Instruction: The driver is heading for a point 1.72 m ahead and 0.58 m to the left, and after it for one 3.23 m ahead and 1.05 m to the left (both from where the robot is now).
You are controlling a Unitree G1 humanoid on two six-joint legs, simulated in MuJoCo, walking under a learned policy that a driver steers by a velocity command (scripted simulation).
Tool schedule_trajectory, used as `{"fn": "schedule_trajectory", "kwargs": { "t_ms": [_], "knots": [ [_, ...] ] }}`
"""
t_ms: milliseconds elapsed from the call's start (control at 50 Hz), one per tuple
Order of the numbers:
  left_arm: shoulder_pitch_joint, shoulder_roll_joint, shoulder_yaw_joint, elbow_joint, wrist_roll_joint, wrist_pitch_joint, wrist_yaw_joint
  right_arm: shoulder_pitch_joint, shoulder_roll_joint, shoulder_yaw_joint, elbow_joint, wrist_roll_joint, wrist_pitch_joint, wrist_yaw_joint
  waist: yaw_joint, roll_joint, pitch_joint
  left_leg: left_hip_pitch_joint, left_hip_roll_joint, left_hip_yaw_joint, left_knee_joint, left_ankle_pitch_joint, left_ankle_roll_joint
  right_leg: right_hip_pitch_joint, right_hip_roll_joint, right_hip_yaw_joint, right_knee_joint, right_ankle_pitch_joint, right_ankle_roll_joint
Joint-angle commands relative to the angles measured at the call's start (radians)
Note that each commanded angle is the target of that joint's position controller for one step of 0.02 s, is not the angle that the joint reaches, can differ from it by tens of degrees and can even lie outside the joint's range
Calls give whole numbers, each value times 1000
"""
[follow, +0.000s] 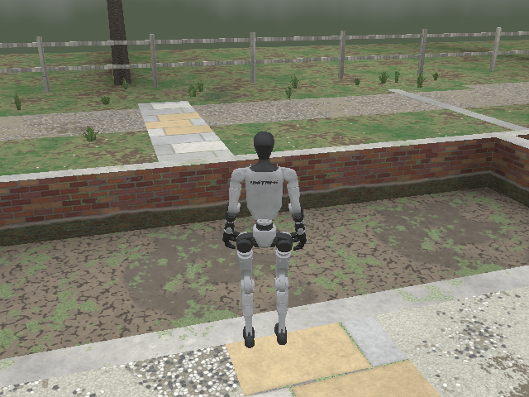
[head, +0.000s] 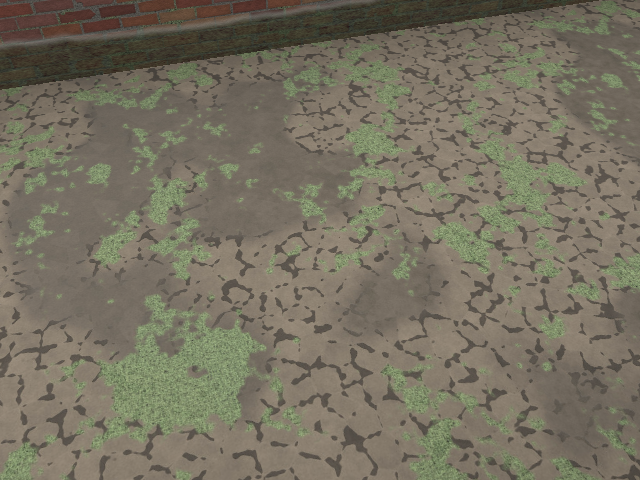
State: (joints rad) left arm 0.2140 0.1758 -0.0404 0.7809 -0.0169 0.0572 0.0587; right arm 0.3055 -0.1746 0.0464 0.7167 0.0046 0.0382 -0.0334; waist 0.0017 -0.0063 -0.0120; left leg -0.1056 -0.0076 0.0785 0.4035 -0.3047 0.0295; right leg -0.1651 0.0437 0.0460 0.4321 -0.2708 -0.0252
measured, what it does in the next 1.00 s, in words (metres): stands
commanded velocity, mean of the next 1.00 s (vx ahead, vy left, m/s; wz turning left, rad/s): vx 0.02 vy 0.00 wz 0.00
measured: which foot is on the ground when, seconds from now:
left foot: down 0.00-1.00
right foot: down 0.00-1.00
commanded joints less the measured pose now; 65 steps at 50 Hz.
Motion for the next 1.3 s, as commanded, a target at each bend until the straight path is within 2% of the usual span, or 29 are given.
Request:
{"fn": "schedule_trajectory", "kwargs": {
  "t_ms": [20,60,80,120,180,340,480,520,1020,1040,1060,1080,1120,1180,1200,1240,1300],
  "knots": [
    [-19,72,15,-56,1,-12,6,3,-78,-17,-57,0,-9,-3,1,13,-40,64,103,-106,-37,407,13,-33,-98,89,-48,308,-23],
    [-17,76,16,-51,1,-11,7,3,-82,-18,-54,-1,-7,-4,1,12,-36,63,104,-105,-38,414,15,-38,-99,86,-47,308,-24],
    [43,111,8,-33,27,-7,-6,74,-133,-30,-36,-23,-3,-13,-32,28,34,92,76,-123,-65,416,45,-89,-87,127,-78,370,-53],
    [28,117,8,-41,22,-12,-14,86,-130,-30,-23,-29,2,-18,-30,4,19,109,88,-129,-68,448,58,-70,-92,113,-81,377,-55],
    [20,117,6,-51,19,-12,-14,69,-127,-28,-22,-24,4,-19,-28,-2,-19,123,90,-133,-83,416,56,-45,-93,112,-86,356,-50],
    [31,132,2,-60,21,-5,-9,95,-141,-26,4,-23,0,-18,-19,2,5,82,83,-132,-117,335,55,-30,-89,109,-105,305,-44],
    [41,140,0,-57,19,-7,-10,133,-148,-21,28,-24,1,-20,-22,3,24,69,80,-133,-126,303,53,-37,-85,105,-118,288,-41],
    [43,139,1,-55,21,-13,-12,143,-152,-20,43,-19,0,-20,-16,-4,24,66,81,-139,-129,303,55,-33,-82,104,-125,283,-35],
    [102,140,8,7,16,-20,-10,194,-140,-12,140,-19,6,-28,-22,9,46,77,71,-139,-143,315,47,-43,-75,91,-154,275,-27],
    [117,130,5,16,19,-18,-9,205,-128,-8,149,-22,6,-28,-20,8,27,84,70,-138,-155,251,47,-27,-75,92,-166,222,-29],
    [61,82,-2,20,-2,-14,1,95,-94,3,112,10,-6,-17,4,-8,-32,58,103,-134,-135,220,26,17,-114,83,-157,178,-17],
    [60,93,-1,23,-2,-10,5,89,-107,-1,107,14,-10,-13,-2,-8,-39,57,86,-133,-138,150,21,7,-103,83,-139,139,-19],
    [62,105,4,38,6,-7,7,105,-123,-8,120,7,-10,-11,-4,6,11,32,67,-123,-119,54,34,-46,-80,65,-100,60,-30],
    [61,94,3,50,14,-12,9,105,-110,-7,124,-3,-8,-14,-6,28,79,-6,64,-117,-65,68,59,-129,-54,33,-25,26,-40],
    [56,92,3,50,13,-13,11,101,-110,-8,120,-8,-8,-15,-9,37,88,-11,71,-118,-48,109,66,-148,-51,23,9,39,-46],
    [56,90,3,45,24,-21,12,92,-125,-15,109,-7,-7,-15,-7,44,73,-7,88,-126,-5,208,82,-164,-44,10,58,66,-54],
    [70,91,5,47,24,-25,15,86,-127,-18,100,-8,-9,-16,-5,27,56,-11,91,-118,53,313,88,-154,-46,9,93,148,-57]
  ]
}}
